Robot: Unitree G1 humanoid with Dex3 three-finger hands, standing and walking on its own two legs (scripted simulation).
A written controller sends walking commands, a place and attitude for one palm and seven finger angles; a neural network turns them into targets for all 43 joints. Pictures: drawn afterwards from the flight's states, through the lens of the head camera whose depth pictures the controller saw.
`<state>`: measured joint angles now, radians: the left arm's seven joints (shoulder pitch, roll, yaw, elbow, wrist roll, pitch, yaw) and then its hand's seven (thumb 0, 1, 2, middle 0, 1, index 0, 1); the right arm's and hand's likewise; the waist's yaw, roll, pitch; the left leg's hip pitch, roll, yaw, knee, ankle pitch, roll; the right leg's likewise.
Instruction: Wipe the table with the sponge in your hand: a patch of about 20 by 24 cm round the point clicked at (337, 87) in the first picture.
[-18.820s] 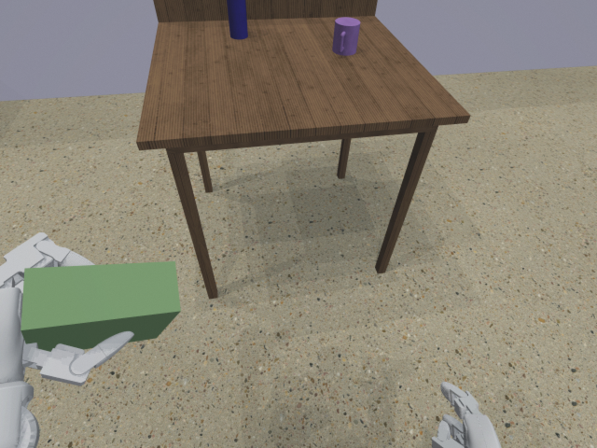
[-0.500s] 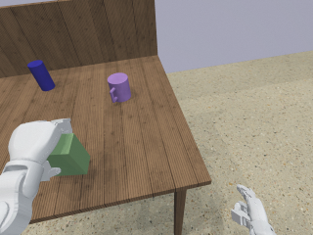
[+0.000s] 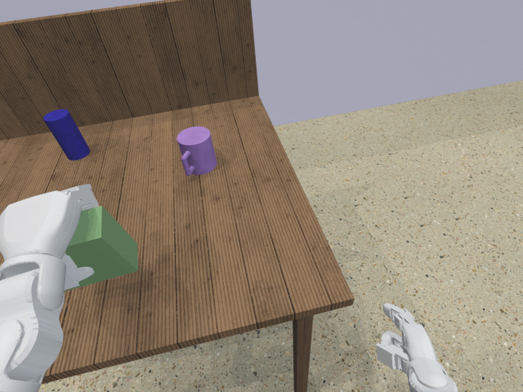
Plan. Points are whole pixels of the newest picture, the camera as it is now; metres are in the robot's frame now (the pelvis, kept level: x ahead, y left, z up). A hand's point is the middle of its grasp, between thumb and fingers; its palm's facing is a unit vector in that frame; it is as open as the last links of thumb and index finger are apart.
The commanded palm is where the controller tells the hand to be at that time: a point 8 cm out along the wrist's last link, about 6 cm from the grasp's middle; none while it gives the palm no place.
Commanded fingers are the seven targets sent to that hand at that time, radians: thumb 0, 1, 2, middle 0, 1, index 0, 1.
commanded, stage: lower the sponge onto the table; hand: left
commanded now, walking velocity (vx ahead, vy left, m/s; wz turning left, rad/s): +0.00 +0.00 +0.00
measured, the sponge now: (87, 257) +0.24 +0.32 +0.10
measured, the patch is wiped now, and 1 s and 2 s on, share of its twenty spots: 0.00 0.00 0.20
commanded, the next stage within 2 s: wipe forward along the first lane in 1.10 s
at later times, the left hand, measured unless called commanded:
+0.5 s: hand (76, 257) +0.23 +0.32 +0.12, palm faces +0.05 -0.06 -1.00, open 9.4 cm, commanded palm +0.19 +0.30 +0.17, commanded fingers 0.00 0.10 1.30 -1.20 -1.60 -1.20 -1.60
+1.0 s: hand (86, 280) +0.21 +0.31 +0.08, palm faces -0.03 -0.08 -1.00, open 9.4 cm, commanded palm +0.19 +0.30 +0.14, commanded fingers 0.00 0.10 1.30 -1.20 -1.60 -1.20 -1.60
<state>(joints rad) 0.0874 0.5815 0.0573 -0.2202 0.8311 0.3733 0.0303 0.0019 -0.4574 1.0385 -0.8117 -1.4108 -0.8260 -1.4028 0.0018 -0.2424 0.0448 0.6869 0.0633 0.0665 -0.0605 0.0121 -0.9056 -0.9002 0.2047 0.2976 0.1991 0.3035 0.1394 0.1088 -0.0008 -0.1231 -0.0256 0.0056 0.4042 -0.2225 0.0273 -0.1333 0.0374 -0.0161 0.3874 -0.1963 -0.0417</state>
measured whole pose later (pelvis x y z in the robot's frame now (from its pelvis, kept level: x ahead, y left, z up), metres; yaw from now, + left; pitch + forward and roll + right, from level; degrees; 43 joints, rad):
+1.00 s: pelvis +0.00 +0.00 +0.00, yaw +1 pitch -2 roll +0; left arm 0.18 0.53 0.03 -0.14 0.88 0.28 -0.03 0.00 -0.46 1.05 -0.80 -1.42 -0.81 -1.42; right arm 0.03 -0.27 0.02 0.67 0.05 0.03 -0.08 0.01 -0.91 -0.90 0.20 0.30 0.20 0.30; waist 0.12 0.10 0.00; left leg -0.17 -0.03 -0.01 0.44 -0.24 0.03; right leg -0.17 0.03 -0.03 0.41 -0.21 -0.04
